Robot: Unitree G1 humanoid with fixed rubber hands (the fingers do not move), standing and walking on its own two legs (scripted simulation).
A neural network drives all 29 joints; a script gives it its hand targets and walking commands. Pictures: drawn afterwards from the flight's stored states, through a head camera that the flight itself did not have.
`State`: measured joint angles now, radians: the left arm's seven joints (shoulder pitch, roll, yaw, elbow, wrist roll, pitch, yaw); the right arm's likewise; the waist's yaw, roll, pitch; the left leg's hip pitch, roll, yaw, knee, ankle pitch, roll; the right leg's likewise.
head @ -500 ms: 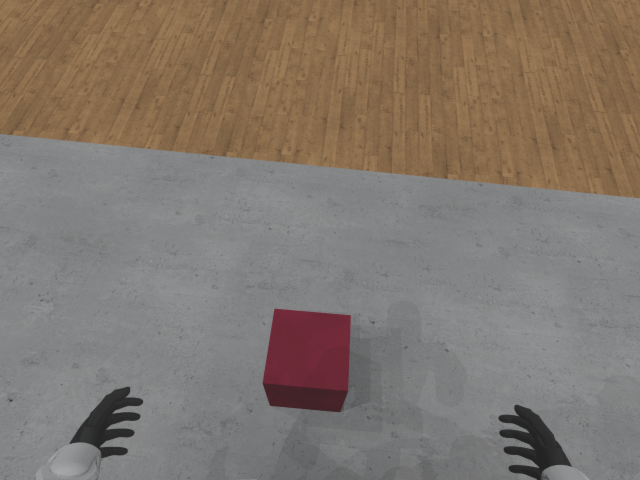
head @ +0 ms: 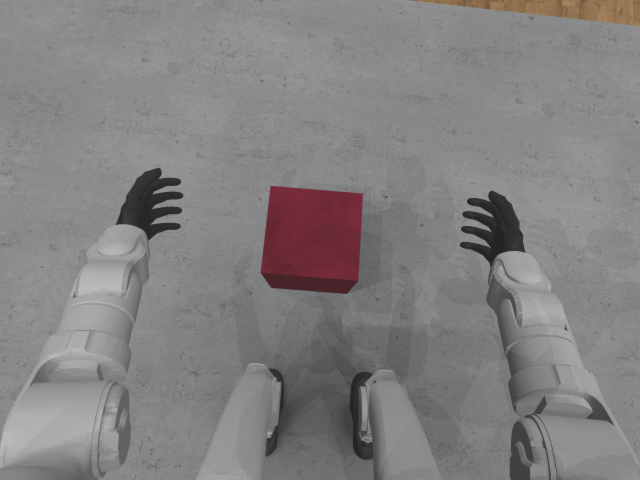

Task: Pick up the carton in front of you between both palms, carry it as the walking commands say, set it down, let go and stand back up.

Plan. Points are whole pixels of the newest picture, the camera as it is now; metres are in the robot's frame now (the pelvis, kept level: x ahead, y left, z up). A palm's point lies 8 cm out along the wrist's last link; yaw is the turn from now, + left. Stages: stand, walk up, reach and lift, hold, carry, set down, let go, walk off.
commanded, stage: reach and lift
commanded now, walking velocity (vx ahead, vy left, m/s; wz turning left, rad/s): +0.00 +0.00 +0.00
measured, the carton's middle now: (312, 245) +0.51 +0.03 -0.56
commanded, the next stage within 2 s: none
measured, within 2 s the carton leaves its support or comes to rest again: neither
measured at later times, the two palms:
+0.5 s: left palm (192, 162) +0.53 +0.22 -0.16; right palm (438, 185) +0.52 -0.16 -0.17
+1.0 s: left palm (222, 226) +0.50 +0.22 -0.41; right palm (402, 235) +0.50 -0.17 -0.41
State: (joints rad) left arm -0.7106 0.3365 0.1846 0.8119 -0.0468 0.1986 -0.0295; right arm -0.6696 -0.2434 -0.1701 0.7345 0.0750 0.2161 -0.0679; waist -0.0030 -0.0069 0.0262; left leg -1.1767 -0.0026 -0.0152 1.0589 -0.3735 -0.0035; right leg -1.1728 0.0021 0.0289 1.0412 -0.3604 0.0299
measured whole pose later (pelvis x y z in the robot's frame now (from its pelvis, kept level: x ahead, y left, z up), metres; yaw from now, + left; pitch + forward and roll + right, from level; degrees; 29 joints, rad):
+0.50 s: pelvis -0.01 +0.00 -0.04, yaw +0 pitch +48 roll -2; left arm -1.29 0.31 0.38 0.99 0.12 0.14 -0.04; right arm -1.21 -0.17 -0.41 0.86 -0.09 0.15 -0.09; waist 0.00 -0.01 0.00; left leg -1.63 -0.02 -0.05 1.14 -0.34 -0.01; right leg -1.62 0.01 0.02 1.11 -0.33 0.04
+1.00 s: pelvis -0.05 -0.01 -0.26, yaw +0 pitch +46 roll -2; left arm -1.40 0.45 0.12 1.05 -0.17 0.12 0.04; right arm -1.35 -0.28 -0.20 0.95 0.16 0.14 -0.16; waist 0.00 -0.03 0.16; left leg -2.24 -0.05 -0.08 1.99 -0.55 -0.05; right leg -2.22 0.07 0.04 1.97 -0.56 0.07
